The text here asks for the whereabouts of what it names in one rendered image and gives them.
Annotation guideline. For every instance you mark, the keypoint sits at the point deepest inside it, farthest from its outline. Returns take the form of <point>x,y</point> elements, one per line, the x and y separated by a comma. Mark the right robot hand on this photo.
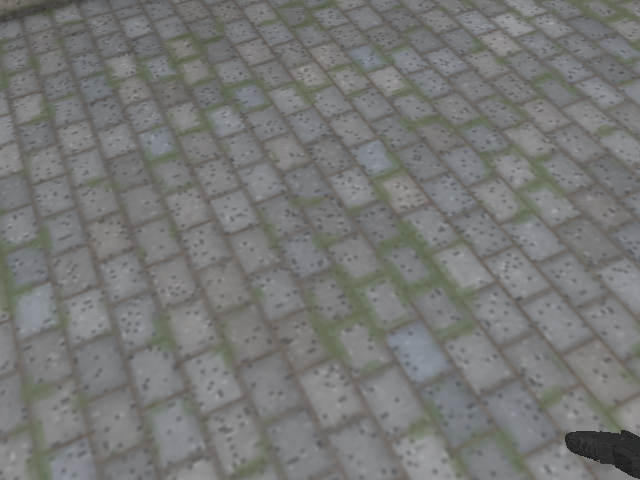
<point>621,450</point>

